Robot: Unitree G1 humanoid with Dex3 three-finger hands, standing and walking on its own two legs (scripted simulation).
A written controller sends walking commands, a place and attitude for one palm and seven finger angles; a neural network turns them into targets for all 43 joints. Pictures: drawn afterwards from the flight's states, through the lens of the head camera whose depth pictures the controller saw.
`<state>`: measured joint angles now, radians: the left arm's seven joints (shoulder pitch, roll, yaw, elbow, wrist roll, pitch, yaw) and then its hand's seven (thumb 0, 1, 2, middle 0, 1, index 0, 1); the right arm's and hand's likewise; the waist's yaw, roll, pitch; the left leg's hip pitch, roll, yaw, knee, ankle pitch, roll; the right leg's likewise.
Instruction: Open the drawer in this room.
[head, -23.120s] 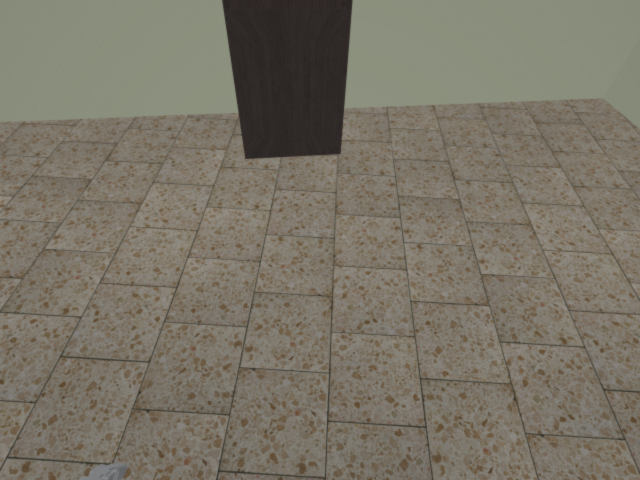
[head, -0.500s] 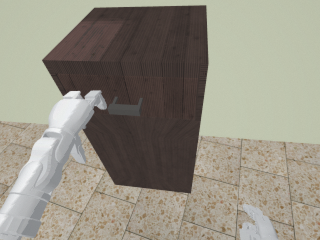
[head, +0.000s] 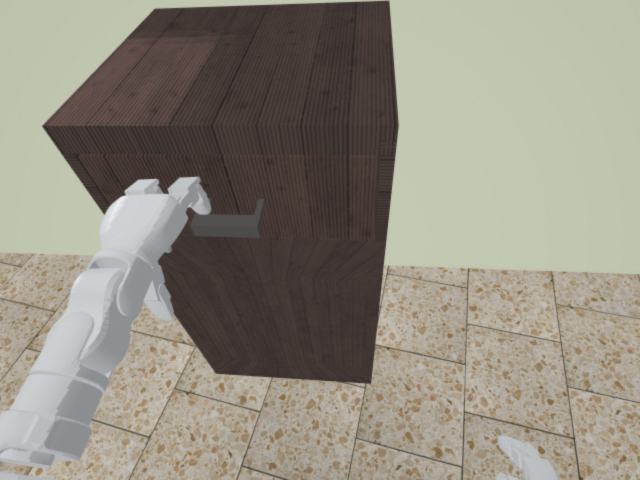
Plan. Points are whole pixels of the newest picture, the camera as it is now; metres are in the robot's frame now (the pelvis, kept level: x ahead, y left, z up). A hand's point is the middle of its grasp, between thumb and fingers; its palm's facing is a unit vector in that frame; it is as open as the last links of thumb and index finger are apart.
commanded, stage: move the hooked fingers above the handle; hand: left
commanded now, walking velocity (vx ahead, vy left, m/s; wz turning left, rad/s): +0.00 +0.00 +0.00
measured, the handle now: (230, 215) +0.49 +0.20 +0.03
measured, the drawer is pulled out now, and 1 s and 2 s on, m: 0.00 0.00 0.00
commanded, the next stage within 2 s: none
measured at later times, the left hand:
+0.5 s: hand (202, 231) +0.40 +0.20 +0.09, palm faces -0.02 -0.04 -1.00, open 13.8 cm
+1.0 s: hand (208, 224) +0.42 +0.20 +0.08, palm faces -0.02 -0.05 -1.00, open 13.8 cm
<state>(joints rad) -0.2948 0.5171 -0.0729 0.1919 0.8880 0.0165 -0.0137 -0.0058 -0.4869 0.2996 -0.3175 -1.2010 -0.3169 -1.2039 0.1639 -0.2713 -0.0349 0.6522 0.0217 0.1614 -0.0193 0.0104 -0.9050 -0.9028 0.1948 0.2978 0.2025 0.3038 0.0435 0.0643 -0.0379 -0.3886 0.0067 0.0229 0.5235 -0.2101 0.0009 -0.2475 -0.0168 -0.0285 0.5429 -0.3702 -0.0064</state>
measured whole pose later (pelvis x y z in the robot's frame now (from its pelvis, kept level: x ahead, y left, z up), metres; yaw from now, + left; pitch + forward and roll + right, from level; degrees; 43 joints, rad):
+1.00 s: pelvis +0.01 -0.01 -0.01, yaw -1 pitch +8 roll +1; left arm -0.53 0.48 -0.11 0.55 0.95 -0.01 0.06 -0.01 -0.49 0.30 -0.32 -1.20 -0.32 -1.20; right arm 0.25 -0.27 -0.06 0.68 0.04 0.18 -0.03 0.01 -0.91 -0.90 0.20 0.30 0.20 0.30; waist -0.01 0.05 -0.08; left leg -0.47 0.02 0.04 0.58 -0.25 -0.01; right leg -0.33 0.00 -0.01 0.61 -0.40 -0.02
